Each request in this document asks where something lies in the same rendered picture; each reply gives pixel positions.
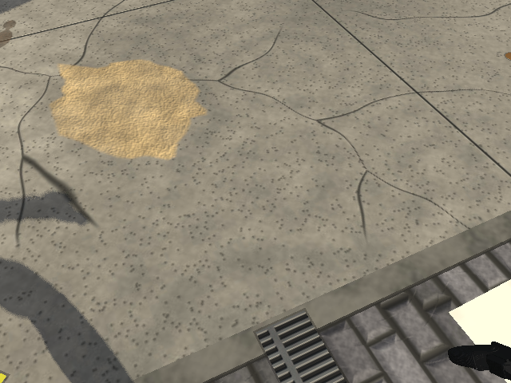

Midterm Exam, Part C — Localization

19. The robot right hand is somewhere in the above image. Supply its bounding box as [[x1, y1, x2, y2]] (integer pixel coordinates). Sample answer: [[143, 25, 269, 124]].
[[448, 342, 511, 380]]

